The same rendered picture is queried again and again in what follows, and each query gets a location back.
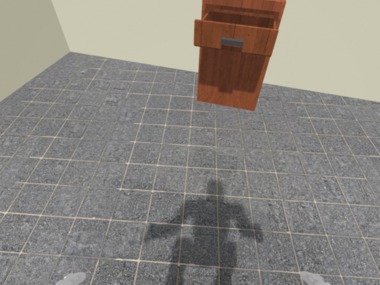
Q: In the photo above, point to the handle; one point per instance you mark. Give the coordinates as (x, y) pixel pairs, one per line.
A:
(232, 42)

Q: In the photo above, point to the right robot hand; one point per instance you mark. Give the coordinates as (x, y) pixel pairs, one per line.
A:
(312, 279)

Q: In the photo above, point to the drawer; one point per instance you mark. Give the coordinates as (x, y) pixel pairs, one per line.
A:
(258, 33)

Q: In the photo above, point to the left robot hand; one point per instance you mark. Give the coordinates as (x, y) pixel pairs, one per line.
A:
(72, 279)

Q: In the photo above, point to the cabinet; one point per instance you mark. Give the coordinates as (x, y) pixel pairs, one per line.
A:
(229, 78)

